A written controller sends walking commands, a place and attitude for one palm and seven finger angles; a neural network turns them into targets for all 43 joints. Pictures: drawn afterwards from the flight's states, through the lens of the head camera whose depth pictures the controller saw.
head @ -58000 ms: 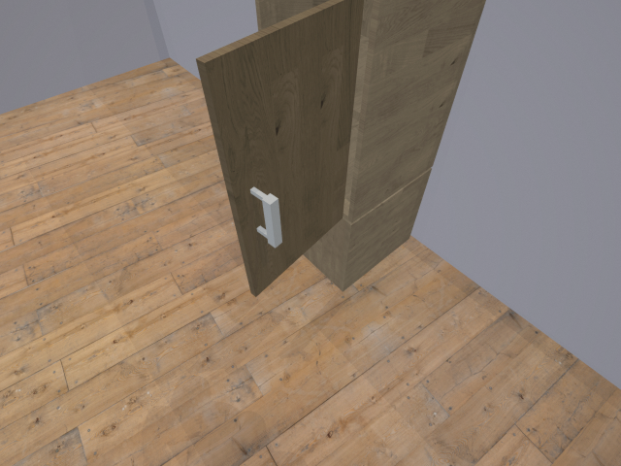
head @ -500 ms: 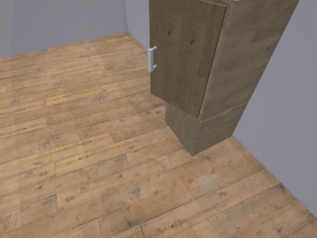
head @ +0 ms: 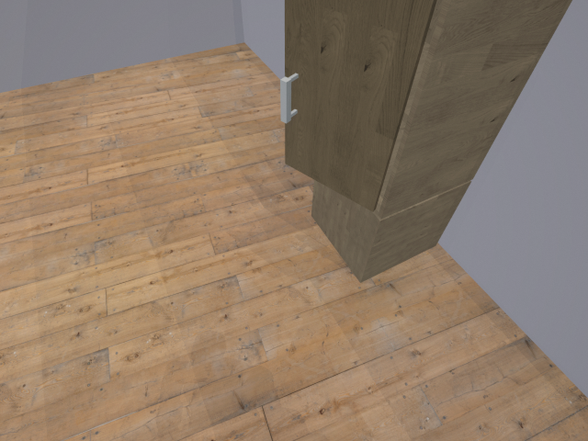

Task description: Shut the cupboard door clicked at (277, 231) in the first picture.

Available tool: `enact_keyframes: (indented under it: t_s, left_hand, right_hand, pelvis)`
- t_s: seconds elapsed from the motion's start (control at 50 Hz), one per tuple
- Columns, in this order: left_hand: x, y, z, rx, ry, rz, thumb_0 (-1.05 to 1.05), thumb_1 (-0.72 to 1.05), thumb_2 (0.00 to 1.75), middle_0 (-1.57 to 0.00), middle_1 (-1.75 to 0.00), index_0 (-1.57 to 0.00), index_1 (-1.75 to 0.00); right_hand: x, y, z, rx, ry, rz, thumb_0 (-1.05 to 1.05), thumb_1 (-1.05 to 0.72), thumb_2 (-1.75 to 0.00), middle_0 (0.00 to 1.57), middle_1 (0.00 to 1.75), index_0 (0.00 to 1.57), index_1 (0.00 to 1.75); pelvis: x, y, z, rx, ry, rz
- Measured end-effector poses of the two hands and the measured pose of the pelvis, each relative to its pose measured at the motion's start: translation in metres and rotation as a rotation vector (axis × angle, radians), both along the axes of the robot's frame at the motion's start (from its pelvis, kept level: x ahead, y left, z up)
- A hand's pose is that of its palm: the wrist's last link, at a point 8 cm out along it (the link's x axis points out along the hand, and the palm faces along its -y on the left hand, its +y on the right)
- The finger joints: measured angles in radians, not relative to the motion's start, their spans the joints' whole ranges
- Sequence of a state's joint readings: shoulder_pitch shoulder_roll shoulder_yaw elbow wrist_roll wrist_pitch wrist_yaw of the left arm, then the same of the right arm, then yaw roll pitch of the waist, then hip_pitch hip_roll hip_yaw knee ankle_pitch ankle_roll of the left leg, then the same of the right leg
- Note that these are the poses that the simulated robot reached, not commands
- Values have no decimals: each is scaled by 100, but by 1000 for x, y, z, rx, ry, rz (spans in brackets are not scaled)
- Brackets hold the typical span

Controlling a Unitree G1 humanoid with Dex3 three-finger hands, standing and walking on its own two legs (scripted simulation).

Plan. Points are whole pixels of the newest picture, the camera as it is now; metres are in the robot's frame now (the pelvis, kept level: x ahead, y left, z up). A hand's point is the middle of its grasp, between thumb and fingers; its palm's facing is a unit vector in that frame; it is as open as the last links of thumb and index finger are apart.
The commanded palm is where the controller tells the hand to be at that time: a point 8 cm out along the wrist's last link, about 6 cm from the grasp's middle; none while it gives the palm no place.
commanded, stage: walk to a spot facing it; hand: left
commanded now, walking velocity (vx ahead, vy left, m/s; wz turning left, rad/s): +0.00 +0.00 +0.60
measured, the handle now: (290, 98) +0.97 +0.05 -0.07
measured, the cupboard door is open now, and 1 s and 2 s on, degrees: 24 24 24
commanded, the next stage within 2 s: none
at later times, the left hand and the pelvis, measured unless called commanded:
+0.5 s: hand out of the picture +0.04 +0.23 -0.15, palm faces +0.27 -0.92 -0.29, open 7.4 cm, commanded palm none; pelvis -0.02 -0.02 +0.00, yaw +17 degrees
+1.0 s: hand out of the picture -0.09 +0.10 -0.16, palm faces +0.63 -0.73 -0.28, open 7.4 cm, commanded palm none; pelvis +0.01 -0.07 +0.00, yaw +39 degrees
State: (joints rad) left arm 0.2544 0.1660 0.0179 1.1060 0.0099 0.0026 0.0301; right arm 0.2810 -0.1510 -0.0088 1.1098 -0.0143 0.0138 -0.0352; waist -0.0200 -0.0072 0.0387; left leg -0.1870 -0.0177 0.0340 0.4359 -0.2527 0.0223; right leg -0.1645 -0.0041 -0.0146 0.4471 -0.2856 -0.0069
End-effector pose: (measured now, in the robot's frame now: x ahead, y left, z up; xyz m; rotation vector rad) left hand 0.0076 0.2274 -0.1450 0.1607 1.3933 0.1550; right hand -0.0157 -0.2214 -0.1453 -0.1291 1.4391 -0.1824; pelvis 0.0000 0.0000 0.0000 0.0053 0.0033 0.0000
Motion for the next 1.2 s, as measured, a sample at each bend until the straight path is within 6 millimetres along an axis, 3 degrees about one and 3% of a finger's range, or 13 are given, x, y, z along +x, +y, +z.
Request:
enact_keyframes:
  t_s: [0.12, 0.24, 0.44, 0.6, 0.66, 0.76, 0.9, 1.04, 1.12, 1.2]
  left_hand:
    - [3, 13, -4, 25, -58, 64, 0, 90, 89, -20, -30, -20, -30]
    - [1, 36, -16, 43, -102, 126, 0, 90, 89, -20, -30, -20, -30]
    - [8, 50, 18, 105, -186, 186, 0, 91, 89, -20, -30, -20, -30]
    - [5, 22, 32, 164, -247, 256, 0, 90, 89, -20, -30, -20, -30]
    - [-11, 4, 33, 196, -240, 287, 0, 90, 89, -20, -30, -20, -30]
    - [-45, -31, 38, 184, -164, 375, 0, 90, 89, -20, -30, -20, -30]
    - [-89, -73, 31, 142, -115, 535, 0, 90, 89, -20, -30, -21, -30]
    - [-154, -102, 12, 86, -32, 727, 0, 90, 89, -20, -30, -21, -30]
    - [-187, -106, -6, 49, 31, 801, 0, 90, 89, -20, -30, -21, -30]
    - [-182, -88, -3, 62, 26, 833, 1, 90, 89, -20, -30, -20, -30]
  right_hand:
    - [18, -5, -6, -7, -4, 59, 0, -91, -89, 20, 30, 20, 30]
    - [53, -7, -6, -49, -69, 148, 0, -91, -89, 20, 30, 20, 30]
    - [90, -22, 14, -70, -104, 290, 0, -91, -89, 21, 30, 20, 30]
    - [127, -58, 3, -49, -107, 380, 0, -91, -89, 21, 30, 20, 30]
    - [148, -71, -8, -33, -121, 410, 0, -91, -89, 21, 30, 20, 30]
    - [182, -72, -4, -1, -145, 479, 0, -91, -89, 20, 30, 20, 30]
    - [223, -41, -1, 37, -144, 625, 0, -91, -90, 20, 30, 20, 30]
    - [270, 35, 7, 78, -236, 822, 0, -91, -90, 20, 30, 19, 30]
    - [293, 80, 9, 102, -356, 915, 0, -91, -90, 20, 30, 20, 30]
    - [294, 88, 13, 92, -352, 955, 0, -91, -89, 20, 30, 20, 30]
  pelvis:
    - [-6, 2, -8, -7, 8, 66]
    - [-10, 11, -19, -6, -3, 137]
    - [-16, -3, 0, -22, 42, 251]
    - [-11, -43, -4, -16, 49, 370]
    - [-8, -60, -10, 1, 46, 408]
    - [0, -72, -2, 32, 28, 481]
    - [9, -80, 0, 54, 26, 596]
    - [11, -68, -6, 41, 24, 712]
    - [12, -52, -21, 31, 22, 762]
    - [23, -43, -17, 33, 16, 801]
